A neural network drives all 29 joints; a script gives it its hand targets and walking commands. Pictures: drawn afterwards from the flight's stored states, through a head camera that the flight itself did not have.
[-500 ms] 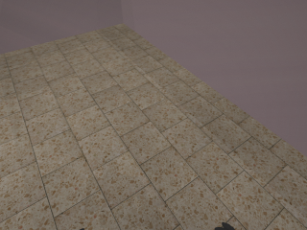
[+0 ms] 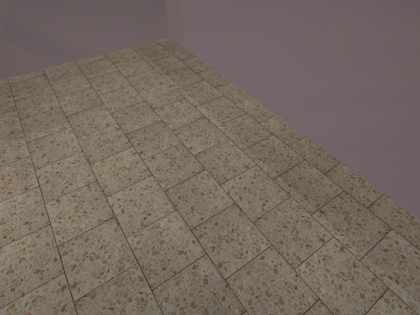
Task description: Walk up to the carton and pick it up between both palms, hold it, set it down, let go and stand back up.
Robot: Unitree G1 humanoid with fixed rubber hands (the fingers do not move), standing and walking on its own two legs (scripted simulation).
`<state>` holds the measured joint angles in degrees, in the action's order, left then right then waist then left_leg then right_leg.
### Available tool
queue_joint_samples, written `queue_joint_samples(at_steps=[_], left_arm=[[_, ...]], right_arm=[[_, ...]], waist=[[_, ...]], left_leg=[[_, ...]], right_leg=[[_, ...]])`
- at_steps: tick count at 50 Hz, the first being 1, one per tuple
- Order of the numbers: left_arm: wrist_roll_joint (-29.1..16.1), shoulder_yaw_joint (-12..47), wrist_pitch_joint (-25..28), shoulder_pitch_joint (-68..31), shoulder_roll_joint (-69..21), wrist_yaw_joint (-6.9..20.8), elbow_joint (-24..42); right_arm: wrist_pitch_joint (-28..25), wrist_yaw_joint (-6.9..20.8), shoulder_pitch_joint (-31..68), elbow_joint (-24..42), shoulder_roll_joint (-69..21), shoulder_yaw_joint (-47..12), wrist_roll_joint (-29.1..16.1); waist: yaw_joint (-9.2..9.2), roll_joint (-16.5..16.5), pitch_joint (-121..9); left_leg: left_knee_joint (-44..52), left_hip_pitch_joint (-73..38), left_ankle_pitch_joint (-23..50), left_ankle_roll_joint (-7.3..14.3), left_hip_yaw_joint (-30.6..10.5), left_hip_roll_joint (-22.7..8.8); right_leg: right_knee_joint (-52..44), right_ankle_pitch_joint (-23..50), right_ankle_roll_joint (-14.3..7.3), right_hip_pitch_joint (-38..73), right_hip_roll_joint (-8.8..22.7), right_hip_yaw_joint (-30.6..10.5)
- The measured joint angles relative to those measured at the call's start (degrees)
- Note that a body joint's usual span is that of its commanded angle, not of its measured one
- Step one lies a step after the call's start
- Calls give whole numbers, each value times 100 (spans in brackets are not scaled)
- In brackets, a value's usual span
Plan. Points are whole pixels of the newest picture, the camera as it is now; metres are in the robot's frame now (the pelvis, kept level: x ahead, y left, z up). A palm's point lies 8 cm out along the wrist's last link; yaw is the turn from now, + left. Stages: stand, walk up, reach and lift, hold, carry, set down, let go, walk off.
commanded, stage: stand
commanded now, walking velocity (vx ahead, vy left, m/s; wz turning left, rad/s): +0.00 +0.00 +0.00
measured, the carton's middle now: out of the picture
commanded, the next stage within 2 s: walk up in 1.44 s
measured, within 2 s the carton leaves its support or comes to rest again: neither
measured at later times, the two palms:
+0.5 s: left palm out of the picture +0.02 +0.23 -0.13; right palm out of the picture +0.01 -0.22 -0.13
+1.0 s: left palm out of the picture -0.03 +0.20 -0.14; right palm out of the picture -0.03 -0.20 -0.14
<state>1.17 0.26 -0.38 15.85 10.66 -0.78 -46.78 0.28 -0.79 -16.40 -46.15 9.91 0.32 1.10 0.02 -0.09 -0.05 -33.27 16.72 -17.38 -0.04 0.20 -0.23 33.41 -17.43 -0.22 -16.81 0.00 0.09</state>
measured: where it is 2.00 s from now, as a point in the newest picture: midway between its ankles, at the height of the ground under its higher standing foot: outside the picture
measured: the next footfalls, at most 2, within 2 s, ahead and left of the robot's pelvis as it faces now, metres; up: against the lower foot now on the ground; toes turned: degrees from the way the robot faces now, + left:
left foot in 1.94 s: -0.04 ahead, +0.12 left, +0.00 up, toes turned +0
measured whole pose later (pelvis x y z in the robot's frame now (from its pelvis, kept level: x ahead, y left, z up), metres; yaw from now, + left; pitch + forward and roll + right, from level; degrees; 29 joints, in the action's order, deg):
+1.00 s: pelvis +0.00 +0.00 +0.01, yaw +0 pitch -2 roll +0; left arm 0.7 -0.1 0.2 17.4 6.7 -2.1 -65.8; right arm -0.2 -2.2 -18.7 -65.2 5.9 0.5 0.7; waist -0.1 0.0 1.5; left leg -25.5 10.8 -13.3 -0.4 -0.1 -0.5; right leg 25.6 -13.3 -0.3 -10.9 -0.3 0.0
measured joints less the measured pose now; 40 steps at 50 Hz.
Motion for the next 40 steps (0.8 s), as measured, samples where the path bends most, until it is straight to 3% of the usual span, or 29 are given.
queue_joint_samples(at_steps=[40], left_arm=[[-50, -47, 57, 123, -324, -117, -1728]], right_arm=[[-53, -125, -202, -1716, -330, 40, -37]], waist=[[-11, 12, 158]], left_leg=[[737, -593, 362, -29, -23, -18]], right_leg=[[-742, 365, -7, 595, -21, -9]])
